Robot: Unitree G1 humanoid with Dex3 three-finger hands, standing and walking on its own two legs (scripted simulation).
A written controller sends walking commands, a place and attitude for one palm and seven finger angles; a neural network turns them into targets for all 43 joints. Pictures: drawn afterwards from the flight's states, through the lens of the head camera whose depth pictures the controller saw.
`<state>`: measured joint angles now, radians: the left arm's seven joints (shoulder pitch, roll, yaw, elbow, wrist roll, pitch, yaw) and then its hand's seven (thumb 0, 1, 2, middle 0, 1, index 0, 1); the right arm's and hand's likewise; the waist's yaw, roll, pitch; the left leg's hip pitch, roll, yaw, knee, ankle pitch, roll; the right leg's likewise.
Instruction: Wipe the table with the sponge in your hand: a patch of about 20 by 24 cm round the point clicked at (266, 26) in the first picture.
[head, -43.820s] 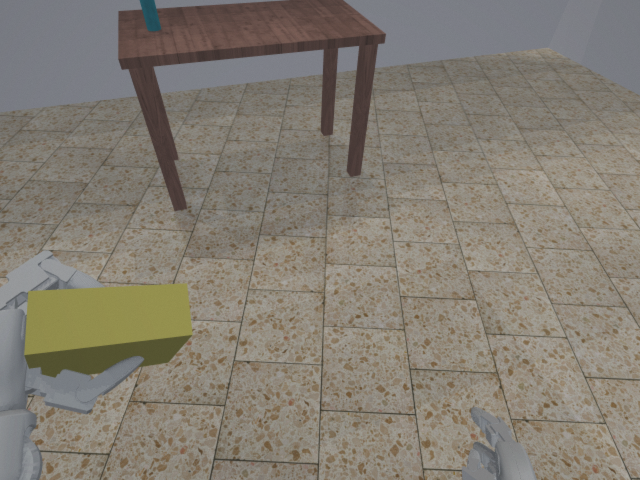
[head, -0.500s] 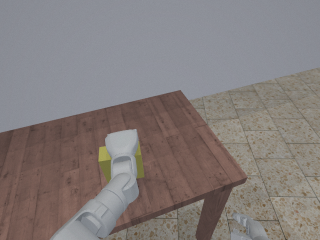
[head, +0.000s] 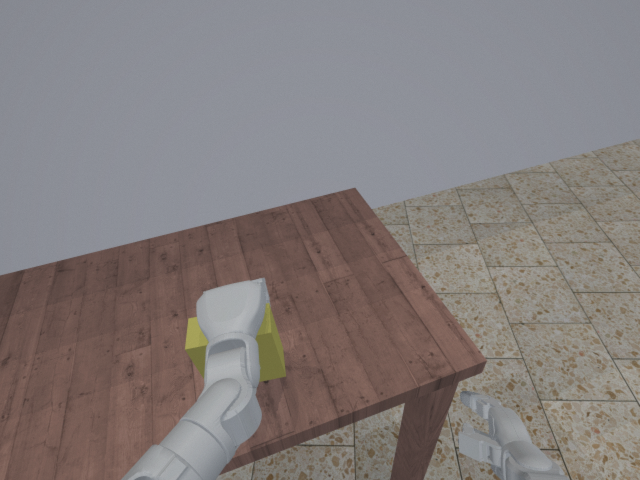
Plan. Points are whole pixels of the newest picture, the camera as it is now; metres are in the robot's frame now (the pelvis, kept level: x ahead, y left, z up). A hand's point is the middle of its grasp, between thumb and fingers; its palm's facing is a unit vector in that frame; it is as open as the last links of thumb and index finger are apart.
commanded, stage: slide back across to the middle lane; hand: left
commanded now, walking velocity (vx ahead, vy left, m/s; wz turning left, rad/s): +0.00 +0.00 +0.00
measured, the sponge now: (242, 355) +0.30 +0.16 -0.02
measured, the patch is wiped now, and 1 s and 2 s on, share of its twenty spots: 1.00 1.00 1.00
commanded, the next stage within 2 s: wipe forward along the middle lane in 0.48 s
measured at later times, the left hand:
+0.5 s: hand (196, 351) +0.27 +0.21 +0.03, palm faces +0.00 -0.13 -0.99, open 9.5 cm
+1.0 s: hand (182, 334) +0.30 +0.24 +0.03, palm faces -0.05 -0.07 -1.00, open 9.4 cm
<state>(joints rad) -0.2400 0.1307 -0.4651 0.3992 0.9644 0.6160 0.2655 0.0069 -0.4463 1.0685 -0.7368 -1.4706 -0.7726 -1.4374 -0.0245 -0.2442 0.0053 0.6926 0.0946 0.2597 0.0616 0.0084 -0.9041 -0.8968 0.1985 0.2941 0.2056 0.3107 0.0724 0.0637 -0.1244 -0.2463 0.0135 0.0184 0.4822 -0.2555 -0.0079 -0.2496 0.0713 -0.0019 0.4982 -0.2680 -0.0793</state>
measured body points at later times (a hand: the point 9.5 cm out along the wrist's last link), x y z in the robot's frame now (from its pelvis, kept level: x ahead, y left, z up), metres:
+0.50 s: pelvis -0.01 +0.01 +0.00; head -0.05 -0.03 +0.45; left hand +0.26 +0.21 +0.09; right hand +0.23 -0.20 -0.07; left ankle +0.00 +0.13 -0.74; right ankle -0.01 -0.07 -0.74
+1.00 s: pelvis -0.02 +0.02 +0.00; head -0.03 -0.01 +0.45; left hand +0.30 +0.24 +0.08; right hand +0.20 -0.20 -0.10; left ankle +0.00 +0.13 -0.74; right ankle -0.01 -0.07 -0.74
